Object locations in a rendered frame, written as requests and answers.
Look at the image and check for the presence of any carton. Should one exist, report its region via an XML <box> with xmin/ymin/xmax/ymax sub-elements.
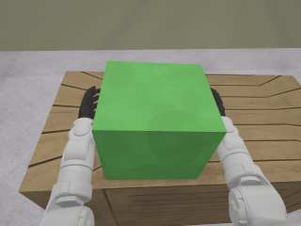
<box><xmin>91</xmin><ymin>60</ymin><xmax>228</xmax><ymax>180</ymax></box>

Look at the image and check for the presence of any robot right forearm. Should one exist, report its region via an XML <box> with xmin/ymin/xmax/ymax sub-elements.
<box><xmin>216</xmin><ymin>116</ymin><xmax>288</xmax><ymax>221</ymax></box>

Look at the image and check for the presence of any robot left hand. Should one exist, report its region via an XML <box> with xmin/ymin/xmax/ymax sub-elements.
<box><xmin>77</xmin><ymin>86</ymin><xmax>101</xmax><ymax>120</ymax></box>

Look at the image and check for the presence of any left robot upper arm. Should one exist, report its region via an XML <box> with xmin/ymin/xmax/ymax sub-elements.
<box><xmin>40</xmin><ymin>205</ymin><xmax>95</xmax><ymax>226</ymax></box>

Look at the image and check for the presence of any robot right hand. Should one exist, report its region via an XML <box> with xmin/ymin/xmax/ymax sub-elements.
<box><xmin>210</xmin><ymin>88</ymin><xmax>226</xmax><ymax>117</ymax></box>

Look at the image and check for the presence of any robot left forearm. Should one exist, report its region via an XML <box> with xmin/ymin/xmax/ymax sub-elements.
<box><xmin>40</xmin><ymin>118</ymin><xmax>96</xmax><ymax>225</ymax></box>

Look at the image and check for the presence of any pedestal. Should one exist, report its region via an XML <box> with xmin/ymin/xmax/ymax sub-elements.
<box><xmin>18</xmin><ymin>71</ymin><xmax>301</xmax><ymax>226</ymax></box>

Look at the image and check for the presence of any right robot upper arm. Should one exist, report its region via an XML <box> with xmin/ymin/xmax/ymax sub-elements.
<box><xmin>229</xmin><ymin>185</ymin><xmax>301</xmax><ymax>226</ymax></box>

